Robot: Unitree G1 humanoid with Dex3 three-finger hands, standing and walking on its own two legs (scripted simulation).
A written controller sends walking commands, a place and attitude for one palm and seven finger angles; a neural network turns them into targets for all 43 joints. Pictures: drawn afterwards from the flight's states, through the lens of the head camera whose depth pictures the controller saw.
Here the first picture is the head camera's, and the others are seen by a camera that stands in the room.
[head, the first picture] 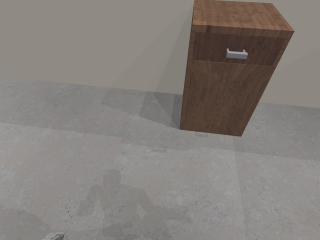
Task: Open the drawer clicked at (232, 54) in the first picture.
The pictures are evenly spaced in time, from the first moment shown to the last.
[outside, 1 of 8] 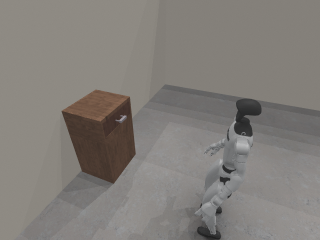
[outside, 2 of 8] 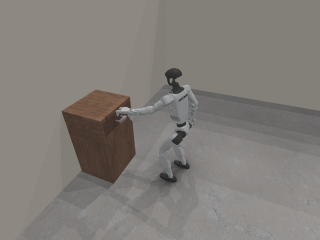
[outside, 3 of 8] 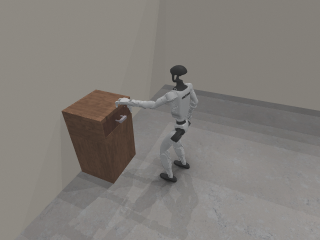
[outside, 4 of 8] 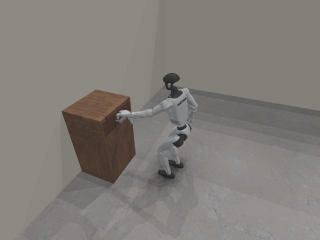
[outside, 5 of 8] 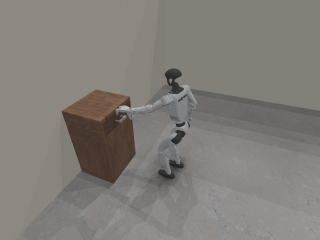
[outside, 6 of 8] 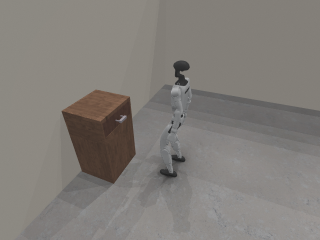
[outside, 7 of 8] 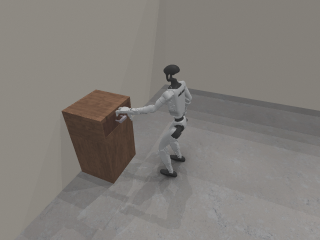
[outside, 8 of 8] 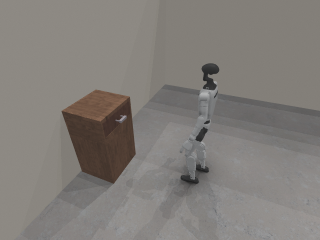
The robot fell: no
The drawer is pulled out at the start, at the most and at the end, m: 0.00 0.00 0.00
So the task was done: no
